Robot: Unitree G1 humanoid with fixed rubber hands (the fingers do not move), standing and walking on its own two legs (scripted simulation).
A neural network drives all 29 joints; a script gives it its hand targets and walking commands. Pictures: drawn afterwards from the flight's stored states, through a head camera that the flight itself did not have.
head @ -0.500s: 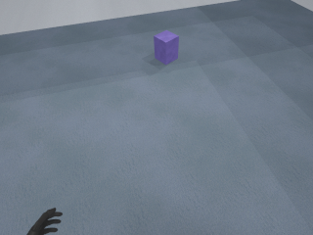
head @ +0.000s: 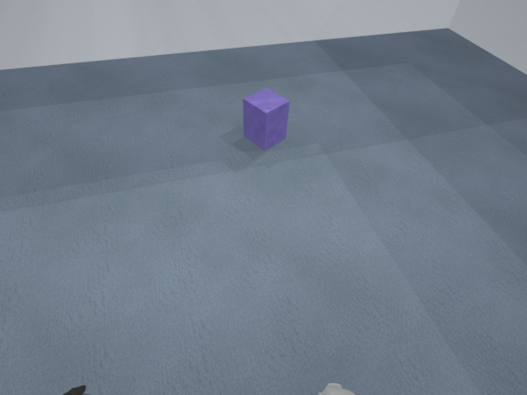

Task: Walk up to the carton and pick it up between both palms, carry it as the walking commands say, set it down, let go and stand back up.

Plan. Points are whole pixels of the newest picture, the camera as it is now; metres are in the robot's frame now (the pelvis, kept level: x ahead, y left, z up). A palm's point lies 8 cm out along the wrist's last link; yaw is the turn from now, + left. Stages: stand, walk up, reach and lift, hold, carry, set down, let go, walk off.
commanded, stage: walk up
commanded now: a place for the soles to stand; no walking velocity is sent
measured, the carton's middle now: (265, 119) +1.69 -0.02 -0.65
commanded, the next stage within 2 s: none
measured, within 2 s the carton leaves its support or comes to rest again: neither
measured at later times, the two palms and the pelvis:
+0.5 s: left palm (94, 291) +0.33 +0.32 -0.08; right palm (442, 248) +0.43 -0.35 -0.08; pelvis +0.29 -0.03 -0.01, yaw +2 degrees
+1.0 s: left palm (154, 153) +0.70 +0.29 -0.07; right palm (436, 200) +0.57 -0.40 -0.09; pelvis +0.54 -0.04 -0.02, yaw +0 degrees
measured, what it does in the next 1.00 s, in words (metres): walks ahead: right foot, then left foot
